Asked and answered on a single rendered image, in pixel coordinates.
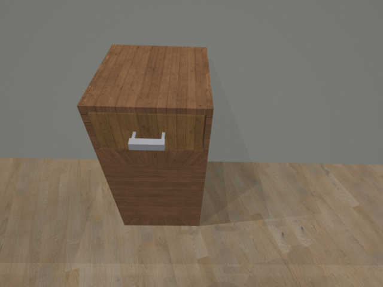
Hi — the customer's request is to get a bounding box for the cabinet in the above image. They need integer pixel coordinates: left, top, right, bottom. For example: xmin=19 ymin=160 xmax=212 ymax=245
xmin=77 ymin=44 xmax=214 ymax=226

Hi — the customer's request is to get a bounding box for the handle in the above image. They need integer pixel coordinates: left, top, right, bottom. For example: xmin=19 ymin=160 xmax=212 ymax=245
xmin=128 ymin=132 xmax=165 ymax=151

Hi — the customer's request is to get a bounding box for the drawer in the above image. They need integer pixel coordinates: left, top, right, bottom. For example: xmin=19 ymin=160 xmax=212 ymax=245
xmin=88 ymin=112 xmax=205 ymax=150

